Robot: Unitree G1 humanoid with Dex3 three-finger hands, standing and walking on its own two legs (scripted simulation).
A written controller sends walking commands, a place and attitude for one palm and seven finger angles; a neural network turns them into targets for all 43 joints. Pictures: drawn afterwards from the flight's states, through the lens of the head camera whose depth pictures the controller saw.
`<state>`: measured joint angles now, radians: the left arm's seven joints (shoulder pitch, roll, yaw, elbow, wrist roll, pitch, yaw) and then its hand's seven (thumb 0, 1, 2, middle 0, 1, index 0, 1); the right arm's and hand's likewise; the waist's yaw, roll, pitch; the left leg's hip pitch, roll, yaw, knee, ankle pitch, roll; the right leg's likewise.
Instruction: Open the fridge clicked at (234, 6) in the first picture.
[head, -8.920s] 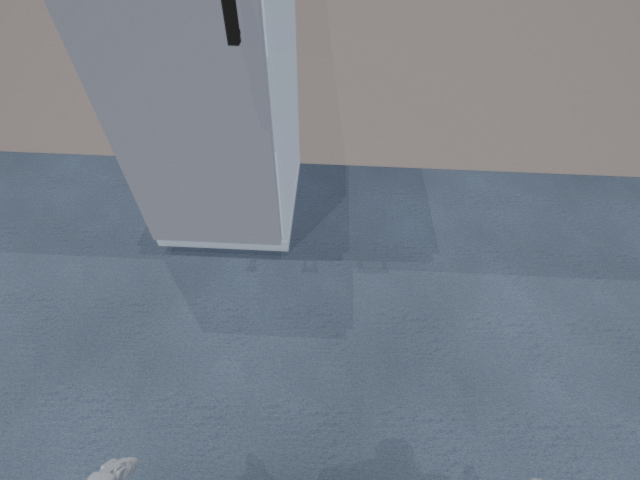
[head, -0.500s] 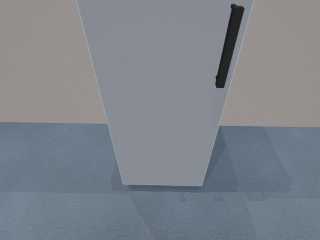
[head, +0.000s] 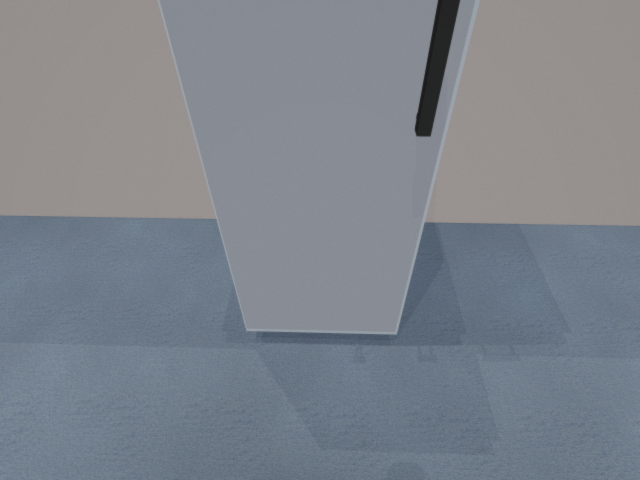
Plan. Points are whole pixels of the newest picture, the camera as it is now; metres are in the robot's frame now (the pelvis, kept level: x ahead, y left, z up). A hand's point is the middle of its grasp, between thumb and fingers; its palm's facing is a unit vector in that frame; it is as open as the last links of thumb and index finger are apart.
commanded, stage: come to a stop and stand still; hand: right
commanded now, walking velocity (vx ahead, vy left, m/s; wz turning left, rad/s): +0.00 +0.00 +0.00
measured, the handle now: (433, 60) +0.71 -0.14 +0.23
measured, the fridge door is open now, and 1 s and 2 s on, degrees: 0 0 0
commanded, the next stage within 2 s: look again from close up in 1.72 s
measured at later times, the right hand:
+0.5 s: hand out of the picture -0.03 -0.18 -0.17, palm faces +0.05 +0.99 -0.15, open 7.4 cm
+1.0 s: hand out of the picture +0.05 -0.16 -0.17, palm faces +0.01 +0.99 -0.17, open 7.3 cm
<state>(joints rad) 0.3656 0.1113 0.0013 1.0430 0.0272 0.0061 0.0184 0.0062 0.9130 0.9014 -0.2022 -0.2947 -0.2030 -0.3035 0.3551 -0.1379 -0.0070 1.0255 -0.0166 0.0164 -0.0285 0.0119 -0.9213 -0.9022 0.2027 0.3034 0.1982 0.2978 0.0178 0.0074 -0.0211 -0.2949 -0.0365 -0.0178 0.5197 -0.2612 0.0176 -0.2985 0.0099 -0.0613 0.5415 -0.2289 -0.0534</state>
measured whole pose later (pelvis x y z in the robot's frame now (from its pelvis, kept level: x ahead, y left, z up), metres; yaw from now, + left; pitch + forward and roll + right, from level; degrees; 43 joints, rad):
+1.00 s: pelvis +0.06 +0.00 +0.01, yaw +0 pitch +0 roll +0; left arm 0.30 0.13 -0.01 1.12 0.01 -0.03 0.03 0.01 0.92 0.90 -0.20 -0.29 -0.20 -0.30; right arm 0.31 -0.14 0.02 1.10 -0.02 -0.02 -0.03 0.02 -0.92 -0.90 0.20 0.30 0.20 0.30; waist 0.00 0.01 0.02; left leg -0.21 -0.01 -0.04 0.44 -0.24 0.00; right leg -0.18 0.04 -0.07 0.41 -0.24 -0.05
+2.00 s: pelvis +0.08 +0.02 +0.01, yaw -1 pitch +0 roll +0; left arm 0.30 0.13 -0.02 1.15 0.01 -0.03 0.04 0.01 0.91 0.90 -0.20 -0.29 -0.20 -0.30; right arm 0.32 -0.13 0.02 1.11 -0.01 -0.03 -0.03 0.01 -0.91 -0.90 0.20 0.30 0.20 0.30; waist 0.00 0.00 0.02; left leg -0.14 -0.04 -0.02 0.40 -0.25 0.04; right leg -0.12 0.01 -0.05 0.38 -0.25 -0.02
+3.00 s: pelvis +0.12 +0.01 +0.00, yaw -2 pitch +0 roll +2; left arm 0.38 0.13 0.00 1.14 0.02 -0.01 0.02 0.01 0.91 0.90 -0.20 -0.29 -0.20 -0.30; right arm 0.44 -0.12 -0.04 1.10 -0.03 -0.05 -0.02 0.01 -0.91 -0.90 0.20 0.30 0.20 0.30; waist -0.03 0.01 0.01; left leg -0.12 -0.06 0.01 0.48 -0.37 0.05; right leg -0.29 -0.03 -0.07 0.76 -0.48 -0.02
